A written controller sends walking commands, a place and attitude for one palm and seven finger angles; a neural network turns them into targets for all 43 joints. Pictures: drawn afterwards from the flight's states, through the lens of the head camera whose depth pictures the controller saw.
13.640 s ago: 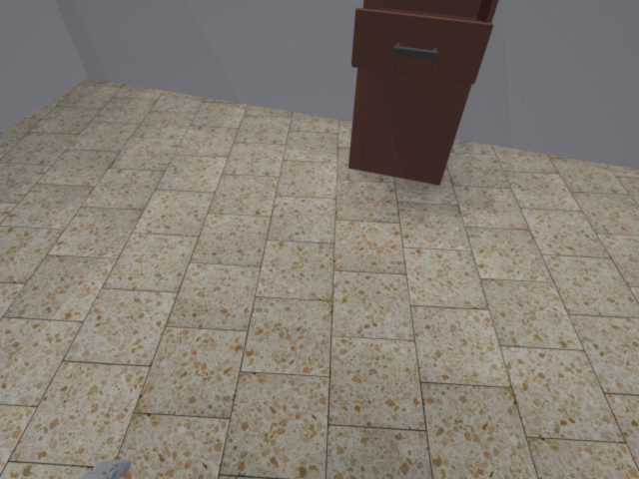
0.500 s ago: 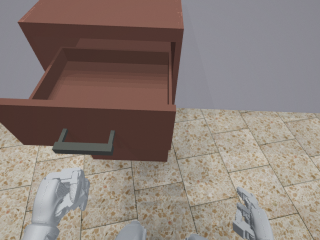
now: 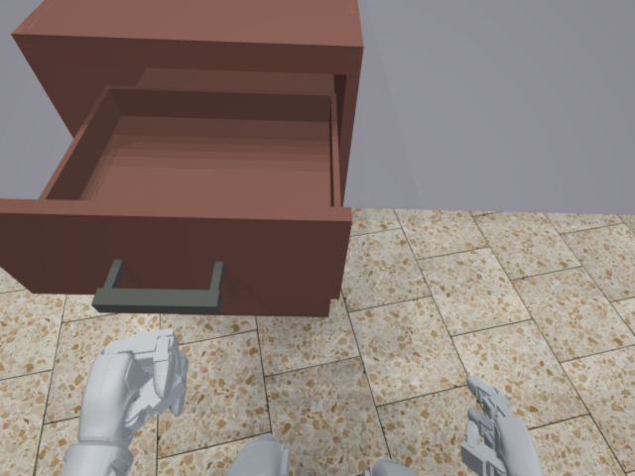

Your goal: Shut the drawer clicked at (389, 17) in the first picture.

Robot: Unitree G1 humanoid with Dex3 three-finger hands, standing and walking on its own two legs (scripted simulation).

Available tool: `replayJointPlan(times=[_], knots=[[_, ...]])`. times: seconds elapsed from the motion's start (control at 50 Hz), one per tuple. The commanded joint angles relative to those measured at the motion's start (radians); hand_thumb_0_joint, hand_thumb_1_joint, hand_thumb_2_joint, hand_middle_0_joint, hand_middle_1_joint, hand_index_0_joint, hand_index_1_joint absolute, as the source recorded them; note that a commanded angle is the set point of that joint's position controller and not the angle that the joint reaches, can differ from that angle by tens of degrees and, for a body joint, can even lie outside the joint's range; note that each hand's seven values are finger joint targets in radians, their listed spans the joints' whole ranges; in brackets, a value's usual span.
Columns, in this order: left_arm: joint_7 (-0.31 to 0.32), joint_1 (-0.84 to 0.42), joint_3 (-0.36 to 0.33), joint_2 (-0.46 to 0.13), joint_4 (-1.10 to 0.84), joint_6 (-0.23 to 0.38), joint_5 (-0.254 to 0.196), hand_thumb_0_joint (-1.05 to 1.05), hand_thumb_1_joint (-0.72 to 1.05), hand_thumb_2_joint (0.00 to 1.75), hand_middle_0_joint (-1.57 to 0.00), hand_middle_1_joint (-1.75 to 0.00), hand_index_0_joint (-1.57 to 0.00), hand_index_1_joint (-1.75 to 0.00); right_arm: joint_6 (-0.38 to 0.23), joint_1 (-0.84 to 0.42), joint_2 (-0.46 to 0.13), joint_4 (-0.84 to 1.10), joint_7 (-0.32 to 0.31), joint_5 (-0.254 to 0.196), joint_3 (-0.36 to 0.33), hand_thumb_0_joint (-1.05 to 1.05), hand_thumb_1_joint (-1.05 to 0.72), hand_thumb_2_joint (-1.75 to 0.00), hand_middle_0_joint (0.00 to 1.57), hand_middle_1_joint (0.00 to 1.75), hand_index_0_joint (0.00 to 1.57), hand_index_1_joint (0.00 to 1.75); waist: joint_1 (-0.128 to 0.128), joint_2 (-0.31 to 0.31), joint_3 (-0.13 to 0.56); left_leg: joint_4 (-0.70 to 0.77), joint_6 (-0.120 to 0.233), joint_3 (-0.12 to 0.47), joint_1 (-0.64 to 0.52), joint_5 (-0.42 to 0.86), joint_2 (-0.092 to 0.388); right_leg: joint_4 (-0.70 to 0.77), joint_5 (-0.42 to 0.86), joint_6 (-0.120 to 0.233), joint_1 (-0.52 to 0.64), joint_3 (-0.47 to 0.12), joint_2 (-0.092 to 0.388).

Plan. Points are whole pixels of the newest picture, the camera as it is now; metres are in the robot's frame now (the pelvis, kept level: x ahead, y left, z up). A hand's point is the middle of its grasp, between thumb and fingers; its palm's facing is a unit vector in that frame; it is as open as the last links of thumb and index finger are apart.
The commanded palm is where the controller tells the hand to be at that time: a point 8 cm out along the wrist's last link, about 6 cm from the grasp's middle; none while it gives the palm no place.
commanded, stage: push the drawer shut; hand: left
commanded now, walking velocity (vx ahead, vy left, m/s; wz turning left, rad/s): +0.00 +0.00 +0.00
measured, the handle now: (163, 285) +0.32 +0.21 +0.06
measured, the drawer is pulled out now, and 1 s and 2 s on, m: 0.28 0.22 0.10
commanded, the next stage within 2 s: none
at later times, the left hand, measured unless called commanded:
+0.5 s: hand (198, 346) +0.25 +0.15 +0.07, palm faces +0.03 -1.00 -0.08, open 3.1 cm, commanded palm +0.23 +0.21 +0.06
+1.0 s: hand (199, 301) +0.30 +0.16 +0.06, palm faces +0.02 -1.00 -0.05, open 2.8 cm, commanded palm +0.29 +0.22 +0.06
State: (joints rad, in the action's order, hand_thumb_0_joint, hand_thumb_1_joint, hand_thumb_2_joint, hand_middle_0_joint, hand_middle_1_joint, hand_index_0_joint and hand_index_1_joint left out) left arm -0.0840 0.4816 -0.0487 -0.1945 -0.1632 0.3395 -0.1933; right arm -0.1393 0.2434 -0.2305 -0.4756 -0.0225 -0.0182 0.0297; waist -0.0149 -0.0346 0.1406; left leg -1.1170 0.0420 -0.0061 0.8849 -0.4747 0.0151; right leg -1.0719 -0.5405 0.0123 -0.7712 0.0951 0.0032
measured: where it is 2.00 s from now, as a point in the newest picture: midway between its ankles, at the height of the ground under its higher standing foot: outside the picture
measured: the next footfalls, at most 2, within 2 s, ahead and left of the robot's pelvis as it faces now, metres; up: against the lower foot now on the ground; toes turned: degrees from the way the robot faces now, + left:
none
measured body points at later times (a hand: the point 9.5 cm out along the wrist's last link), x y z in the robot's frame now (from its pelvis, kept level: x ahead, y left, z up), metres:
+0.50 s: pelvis +0.01 -0.03 +0.00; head +0.06 -0.03 +0.45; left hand +0.24 +0.20 +0.07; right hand +0.18 -0.26 -0.08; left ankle +0.04 +0.09 -0.66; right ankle -0.01 -0.12 -0.66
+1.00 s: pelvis -0.01 -0.03 +0.01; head +0.06 -0.04 +0.45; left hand +0.30 +0.21 +0.07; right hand +0.15 -0.28 -0.09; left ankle +0.04 +0.09 -0.66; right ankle -0.01 -0.12 -0.66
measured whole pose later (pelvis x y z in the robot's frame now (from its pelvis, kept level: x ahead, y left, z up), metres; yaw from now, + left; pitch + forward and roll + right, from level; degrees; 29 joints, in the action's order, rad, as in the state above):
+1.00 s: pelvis -0.01 -0.03 +0.01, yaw +0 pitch +14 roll -2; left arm -0.20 -0.01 -0.19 -0.27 0.30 0.36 -0.25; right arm -0.14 0.22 -0.26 -0.60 -0.05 -0.04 0.03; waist -0.03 -0.04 0.12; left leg -1.06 0.00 0.02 0.87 -0.44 0.03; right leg -1.05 -0.52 0.06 -0.77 0.11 -0.02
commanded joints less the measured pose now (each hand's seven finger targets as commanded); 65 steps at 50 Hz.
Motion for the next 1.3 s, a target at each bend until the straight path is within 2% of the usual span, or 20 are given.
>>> replayJointPlan(times=[0.0,0.04,0.08,0.14,0.18,0.24,0.3,0.44,0.6,0.64,0.7,0.78,0.8,0.86,0.94,0.96,0.98,1.02,1.1,1.28], knots=[[0.007,0.033,-0.048,-0.073,-0.27,0.101,-0.011,0.0,0.9,0.9,-1.4,-1.6,-1.4,-1.6,-0.055,-0.048,-0.117,0.157,-0.009,0.0,-0.067,0.0,-0.9,-0.9,0.2,0.3,0.2,0.3,0.001,-0.044,0.219,0.19,-0.027,0.075,-0.278,0.256,0.011,0.14,0.22,0.017,0.031,-0.008,-0.029],[0.009,0.044,-0.07,-0.093,-0.246,0.104,-0.005,0.0,0.9,0.9,-1.4,-1.6,-1.4,-1.6,-0.047,-0.051,-0.117,0.142,-0.009,0.001,-0.069,0.0,-0.9,-0.9,0.2,0.3,0.2,0.3,-0.002,-0.036,0.193,0.184,-0.026,0.075,-0.254,0.252,0.009,0.139,0.223,0.019,0.03,-0.01,-0.032],[0.003,0.059,-0.033,-0.058,-0.228,0.1,0.0,0.0,0.9,0.9,-1.4,-1.6,-1.4,-1.6,-0.041,-0.051,-0.115,0.153,-0.005,0.001,-0.068,0.0,-0.9,-0.9,0.2,0.3,0.2,0.3,-0.011,-0.023,0.172,0.176,-0.024,0.072,-0.239,0.254,0.008,0.133,0.236,0.015,0.019,-0.008,-0.031],[-0.002,-0.021,-0.052,-0.078,-0.185,0.093,0.006,0.0,0.9,0.9,-1.4,-1.6,-1.4,-1.6,-0.031,-0.056,-0.126,0.142,-0.012,0.002,-0.067,0.0,-0.9,-0.9,0.2,0.3,0.2,0.3,-0.031,0.01,0.116,0.167,-0.02,0.074,-0.188,0.176,0.006,0.143,0.186,0.013,-0.011,-0.015,-0.032],[-0.009,-0.053,-0.045,-0.071,-0.195,0.1,0.001,0.0,0.9,0.9,-1.4,-1.6,-1.4,-1.6,-0.034,-0.048,-0.127,0.15,-0.014,0.003,-0.067,0.0,-0.9,-0.9,0.2,0.3,0.2,0.3,-0.033,0.013,0.154,0.154,-0.017,0.068,-0.193,0.179,0.002,0.139,0.196,0.011,-0.004,-0.023,-0.029],[-0.007,-0.094,-0.08,-0.112,-0.226,0.109,-0.005,0.0,0.9,0.9,-1.4,-1.6,-1.4,-1.6,-0.037,-0.049,-0.13,0.148,-0.021,0.004,-0.066,0.0,-0.9,-0.9,0.2,0.3,0.2,0.3,-0.018,-0.036,0.207,0.151,-0.017,0.063,-0.218,0.21,0.001,0.137,0.221,0.015,0.021,-0.032,-0.026],[-0.007,-0.157,-0.101,-0.122,-0.201,0.11,-0.017,0.0,0.9,0.9,-1.4,-1.6,-1.4,-1.6,-0.04,-0.041,-0.127,0.133,-0.024,0.005,-0.062,0.0,-0.9,-0.9,0.2,0.3,0.2,0.3,-0.021,-0.02,0.234,0.14,-0.014,0.051,-0.219,0.225,-0.002,0.145,0.252,0.011,0.049,-0.045,-0.024],[-0.045,-0.184,-0.163,-0.152,-0.028,0.047,-0.049,0.0,0.9,0.9,-1.4,-1.6,-1.4,-1.6,-0.022,-0.049,-0.138,0.112,-0.023,-0.004,-0.06,0.0,-0.9,-0.9,0.2,0.3,0.2,0.3,-0.019,0.036,0.188,0.145,-0.012,0.028,-0.16,0.216,-0.01,0.202,0.286,-0.001,0.122,-0.084,-0.017],[-0.077,-0.393,-0.179,-0.169,0.039,0.097,-0.071,0.0,0.9,0.9,-1.4,-1.6,-1.4,-1.6,-0.043,-0.043,-0.146,0.064,-0.032,-0.005,-0.058,0.0,-0.9,-0.9,0.2,0.3,0.2,0.3,-0.047,0.032,0.174,0.129,-0.01,0.026,-0.154,0.201,-0.009,0.22,0.274,-0.01,0.105,-0.116,-0.003],[-0.081,-0.436,-0.184,-0.186,0.039,0.11,-0.068,0.0,0.9,0.9,-1.4,-1.6,-1.4,-1.6,-0.051,-0.05,-0.149,0.057,-0.034,-0.006,-0.06,0.0,-0.9,-0.9,0.2,0.3,0.2,0.3,-0.042,0.0,0.191,0.126,-0.007,0.022,-0.16,0.196,-0.009,0.222,0.255,-0.008,0.103,-0.124,-0.001],[-0.09,-0.494,-0.195,-0.195,0.087,0.112,-0.075,0.0,0.9,0.9,-1.4,-1.6,-1.4,-1.6,-0.057,-0.051,-0.149,0.04,-0.036,-0.009,-0.059,0.0,-0.9,-0.9,0.2,0.3,0.2,0.3,-0.04,-0.003,0.21,0.132,-0.008,0.02,-0.158,0.184,-0.01,0.235,0.235,-0.01,0.12,-0.142,0.005],[-0.099,-0.615,-0.221,-0.228,0.166,0.103,-0.08,0.0,0.9,0.9,-1.4,-1.6,-1.4,-1.6,-0.053,-0.05,-0.155,0.018,-0.043,-0.014,-0.057,0.0,-0.9,-0.9,0.2,0.3,0.2,0.3,-0.058,0.044,0.2,0.13,-0.006,0.017,-0.134,0.159,-0.006,0.257,0.191,-0.018,0.122,-0.164,0.009],[-0.102,-0.641,-0.227,-0.234,0.184,0.1,-0.083,0.0,0.9,0.9,-1.4,-1.6,-1.4,-1.6,-0.053,-0.054,-0.155,0.014,-0.045,-0.016,-0.057,0.0,-0.9,-0.9,0.2,0.3,0.2,0.3,-0.053,0.027,0.198,0.134,-0.007,0.016,-0.133,0.148,-0.007,0.262,0.168,-0.017,0.118,-0.168,0.009],[-0.104,-0.688,-0.222,-0.228,0.224,0.093,-0.082,0.0,0.9,0.9,-1.4,-1.6,-1.4,-1.6,-0.054,-0.054,-0.156,0.007,-0.045,-0.018,-0.054,0.0,-0.9,-0.9,0.2,0.3,0.2,0.3,-0.048,-0.008,0.212,0.155,-0.007,0.022,-0.167,0.156,-0.006,0.255,0.174,-0.009,0.116,-0.15,0.004],[-0.092,-0.752,-0.219,-0.232,0.283,0.081,-0.075,0.0,0.9,0.9,-1.4,-1.6,-1.4,-1.6,-0.051,-0.045,-0.162,0.001,-0.044,-0.018,-0.053,0.0,-0.9,-0.9,0.2,0.3,0.2,0.3,-0.052,0.017,0.217,0.172,-0.006,0.03,-0.184,0.156,-0.003,0.252,0.178,-0.009,0.104,-0.128,-0.003],[-0.091,-0.774,-0.204,-0.213,0.281,0.082,-0.075,0.0,0.9,0.9,-1.4,-1.6,-1.4,-1.6,-0.051,-0.044,-0.159,0.003,-0.042,-0.017,-0.052,0.0,-0.9,-0.9,0.2,0.3,0.2,0.3,-0.05,-0.002,0.232,0.176,-0.006,0.028,-0.195,0.154,-0.005,0.249,0.181,-0.009,0.103,-0.125,-0.002],[-0.085,-0.79,-0.232,-0.244,0.301,0.08,-0.071,0.0,0.9,0.9,-1.4,-1.6,-1.4,-1.6,-0.049,-0.039,-0.162,-0.001,-0.043,-0.016,-0.053,0.0,-0.9,-0.9,0.2,0.3,0.2,0.3,-0.046,0.002,0.231,0.178,-0.009,0.029,-0.191,0.155,-0.003,0.247,0.182,-0.007,0.109,-0.125,-0.002],[-0.079,-0.81,-0.215,-0.225,0.316,0.083,-0.063,0.0,0.9,0.9,-1.4,-1.6,-1.4,-1.6,-0.046,-0.03,-0.161,-0.001,-0.039,-0.015,-0.054,0.0,-0.9,-0.9,0.2,0.3,0.2,0.3,-0.046,0.01,0.241,0.187,-0.009,0.03,-0.21,0.17,-0.004,0.24,0.208,-0.006,0.105,-0.112,-0.005],[-0.066,-0.822,-0.251,-0.257,0.375,0.084,-0.051,0.0,0.9,0.9,-1.4,-1.6,-1.4,-1.6,-0.029,-0.019,-0.163,0.001,-0.029,-0.012,-0.054,0.0,-0.9,-0.9,0.2,0.3,0.2,0.3,-0.032,0.002,0.242,0.199,-0.013,0.025,-0.204,0.178,-0.006,0.236,0.225,-0.004,0.122,-0.108,-0.008],[-0.044,-0.932,-0.254,-0.262,0.453,0.095,-0.028,0.0,0.9,0.9,-1.4,-1.6,-1.4,-1.6,0.006,0.015,-0.171,-0.005,-0.017,-0.008,-0.059,0.0,-0.9,-0.9,0.2,0.3,0.2,0.3,-0.045,0.008,0.253,0.218,-0.015,0.037,-0.239,0.194,0.0,0.216,0.243,0.002,0.086,-0.078,-0.02]])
